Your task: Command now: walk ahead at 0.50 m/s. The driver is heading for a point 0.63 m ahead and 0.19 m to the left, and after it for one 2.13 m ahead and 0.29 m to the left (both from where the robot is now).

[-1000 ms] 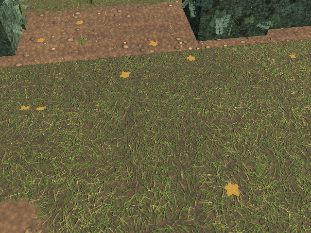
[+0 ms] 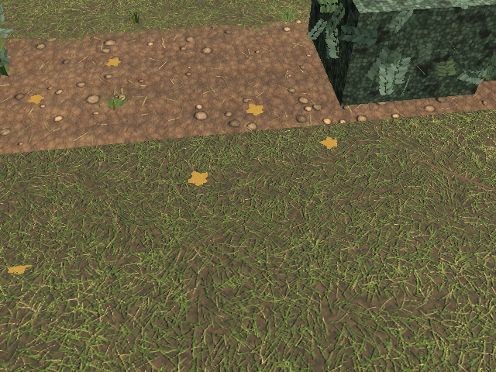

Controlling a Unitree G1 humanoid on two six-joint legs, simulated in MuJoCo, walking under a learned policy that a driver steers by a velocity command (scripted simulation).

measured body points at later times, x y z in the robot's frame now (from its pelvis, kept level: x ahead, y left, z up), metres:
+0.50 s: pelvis +0.24 -0.03 -0.04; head +0.24 -0.02 +0.41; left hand +0.17 +0.18 -0.19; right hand +0.41 -0.24 -0.16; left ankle +0.35 +0.12 -0.72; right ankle +0.15 -0.15 -0.75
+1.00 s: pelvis +0.55 +0.10 -0.18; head +0.56 +0.11 +0.27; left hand +0.62 +0.38 -0.28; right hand +0.60 -0.13 -0.32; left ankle +0.48 +0.15 -0.91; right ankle +0.75 +0.00 -0.87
